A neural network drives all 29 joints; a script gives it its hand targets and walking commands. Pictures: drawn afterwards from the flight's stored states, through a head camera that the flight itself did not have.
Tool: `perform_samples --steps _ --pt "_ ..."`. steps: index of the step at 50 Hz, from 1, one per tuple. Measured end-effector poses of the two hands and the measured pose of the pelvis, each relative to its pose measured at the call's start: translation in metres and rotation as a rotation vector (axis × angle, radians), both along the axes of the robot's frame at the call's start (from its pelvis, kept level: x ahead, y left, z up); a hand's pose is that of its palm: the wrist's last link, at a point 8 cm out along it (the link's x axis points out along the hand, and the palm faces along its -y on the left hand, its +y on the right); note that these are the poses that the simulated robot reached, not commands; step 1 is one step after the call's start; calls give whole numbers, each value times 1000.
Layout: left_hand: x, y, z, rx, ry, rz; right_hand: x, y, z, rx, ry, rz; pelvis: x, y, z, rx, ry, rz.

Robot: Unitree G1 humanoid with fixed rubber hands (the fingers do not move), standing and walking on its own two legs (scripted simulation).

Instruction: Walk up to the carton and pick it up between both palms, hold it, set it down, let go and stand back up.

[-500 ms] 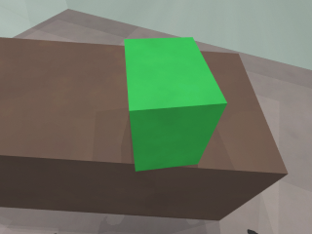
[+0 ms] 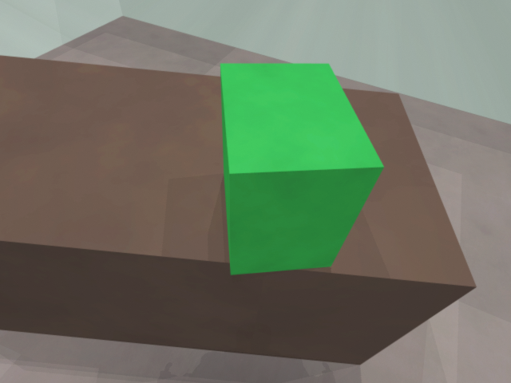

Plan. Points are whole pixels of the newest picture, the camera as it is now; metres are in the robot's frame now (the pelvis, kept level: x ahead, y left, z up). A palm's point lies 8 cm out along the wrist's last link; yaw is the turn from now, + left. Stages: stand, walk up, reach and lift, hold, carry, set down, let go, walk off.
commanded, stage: walk up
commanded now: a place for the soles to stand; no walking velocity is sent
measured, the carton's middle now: (278, 171) +0.47 -0.03 +0.06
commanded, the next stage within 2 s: reach and lift in 0.40 s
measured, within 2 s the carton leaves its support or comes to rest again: neither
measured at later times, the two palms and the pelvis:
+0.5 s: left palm out of the picture +0.09 +0.29 -0.13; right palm out of the picture +0.12 -0.28 -0.13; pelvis +0.00 -0.01 -0.01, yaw -1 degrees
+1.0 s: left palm (114, 359) +0.18 +0.22 -0.09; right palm (446, 382) +0.16 -0.30 -0.07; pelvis +0.03 -0.04 -0.01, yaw -4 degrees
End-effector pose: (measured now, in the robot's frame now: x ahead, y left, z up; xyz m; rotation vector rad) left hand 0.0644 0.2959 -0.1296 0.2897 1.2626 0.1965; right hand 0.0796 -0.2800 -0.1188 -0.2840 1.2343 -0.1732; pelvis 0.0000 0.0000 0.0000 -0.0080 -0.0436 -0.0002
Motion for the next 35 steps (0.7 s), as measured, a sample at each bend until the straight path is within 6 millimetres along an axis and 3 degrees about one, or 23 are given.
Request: perform_samples --steps 13,22,27,31,35 --pt "-8 -6 2 5 5 16 15 0 -2 16 -26 17 2 -4 0 -3 5 13" --pt "3 -5 2 7 -6 42 25 -3 -2 9 -52 22 3 -5 -2 -5 16 10" --pt "53 -12 -8 43 18 13 49 1 -11 37 -134 16 -5 -11 -22 -3 17 -36" --pt "102 -38 -6 11 -68 -45 66 6 -7 70 -207 20 -6 -17 -29 -14 -5 -52" --pt "132 -68 11 -34 -180 -84 69 3 6 78 -257 8 1 -22 -24 -22 -32 -54"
